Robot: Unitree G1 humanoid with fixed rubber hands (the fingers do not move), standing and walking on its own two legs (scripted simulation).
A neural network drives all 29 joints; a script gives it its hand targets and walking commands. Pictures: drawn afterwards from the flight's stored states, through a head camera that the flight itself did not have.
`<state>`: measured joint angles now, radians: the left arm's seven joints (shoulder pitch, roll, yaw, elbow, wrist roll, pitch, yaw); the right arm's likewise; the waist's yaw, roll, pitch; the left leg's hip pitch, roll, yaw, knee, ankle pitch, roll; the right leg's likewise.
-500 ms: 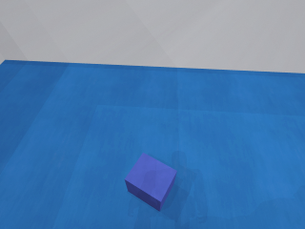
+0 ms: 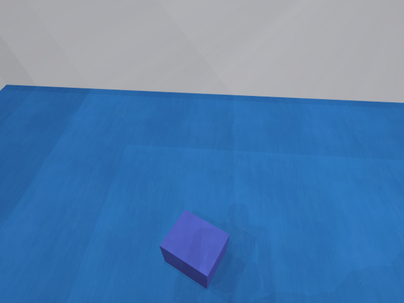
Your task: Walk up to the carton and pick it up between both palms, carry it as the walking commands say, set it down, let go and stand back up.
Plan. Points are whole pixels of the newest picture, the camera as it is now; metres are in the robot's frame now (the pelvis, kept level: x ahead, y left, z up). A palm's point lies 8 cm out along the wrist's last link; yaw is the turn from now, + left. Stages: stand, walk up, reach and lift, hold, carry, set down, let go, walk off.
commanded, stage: walk up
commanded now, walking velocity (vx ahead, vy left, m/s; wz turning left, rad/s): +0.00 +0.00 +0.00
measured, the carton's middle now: (195, 248) +0.46 +0.06 -0.67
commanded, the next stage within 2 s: none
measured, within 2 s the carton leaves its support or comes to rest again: neither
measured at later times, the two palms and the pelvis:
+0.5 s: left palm out of the picture -0.02 +0.19 -0.15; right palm out of the picture -0.04 -0.21 -0.15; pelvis +0.00 -0.01 +0.00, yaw +0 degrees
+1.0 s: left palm out of the picture -0.02 +0.19 -0.15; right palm out of the picture -0.04 -0.21 -0.15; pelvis +0.00 -0.02 +0.00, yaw +0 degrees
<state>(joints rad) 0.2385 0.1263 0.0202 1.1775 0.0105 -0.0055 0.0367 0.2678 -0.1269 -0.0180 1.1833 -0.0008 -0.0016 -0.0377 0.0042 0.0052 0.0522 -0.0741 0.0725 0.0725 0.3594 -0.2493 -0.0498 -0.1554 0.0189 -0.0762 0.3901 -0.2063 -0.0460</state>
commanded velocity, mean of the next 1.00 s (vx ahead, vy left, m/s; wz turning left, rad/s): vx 0.00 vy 0.00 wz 0.00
